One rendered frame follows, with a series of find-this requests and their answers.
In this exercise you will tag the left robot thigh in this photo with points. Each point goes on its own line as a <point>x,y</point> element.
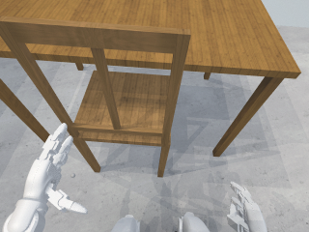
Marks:
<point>126,224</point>

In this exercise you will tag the robot right hand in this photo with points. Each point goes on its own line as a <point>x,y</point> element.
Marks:
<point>250,218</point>

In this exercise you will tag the left robot forearm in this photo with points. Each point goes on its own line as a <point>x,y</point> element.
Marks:
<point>28,216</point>

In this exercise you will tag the right robot shin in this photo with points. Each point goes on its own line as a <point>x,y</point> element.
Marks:
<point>189,214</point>

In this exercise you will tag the table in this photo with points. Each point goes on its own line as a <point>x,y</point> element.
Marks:
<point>227,36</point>

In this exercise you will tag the chair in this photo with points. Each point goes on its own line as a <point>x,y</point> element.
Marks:
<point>117,107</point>

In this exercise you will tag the robot left hand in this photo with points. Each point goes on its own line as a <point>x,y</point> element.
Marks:
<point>47,167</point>

